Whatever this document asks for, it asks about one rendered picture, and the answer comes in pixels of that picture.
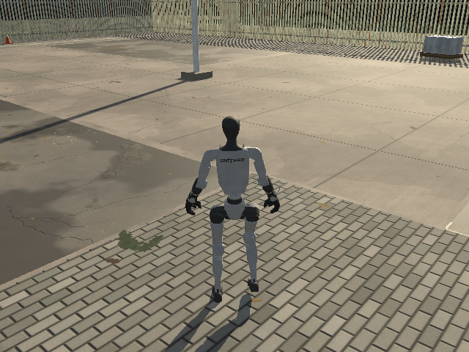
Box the right robot forearm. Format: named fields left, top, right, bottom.
left=262, top=175, right=278, bottom=202

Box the robot right upper arm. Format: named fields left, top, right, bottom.
left=247, top=147, right=269, bottom=187

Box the left robot forearm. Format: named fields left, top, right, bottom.
left=188, top=178, right=202, bottom=203

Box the left robot shin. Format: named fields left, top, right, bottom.
left=212, top=244, right=223, bottom=293

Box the robot left foot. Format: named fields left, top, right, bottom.
left=213, top=285, right=223, bottom=303

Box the robot left upper arm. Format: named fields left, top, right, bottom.
left=196, top=148, right=217, bottom=189

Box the left robot hand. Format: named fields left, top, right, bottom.
left=185, top=198, right=202, bottom=215

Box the right robot hand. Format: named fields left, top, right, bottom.
left=264, top=198, right=280, bottom=213

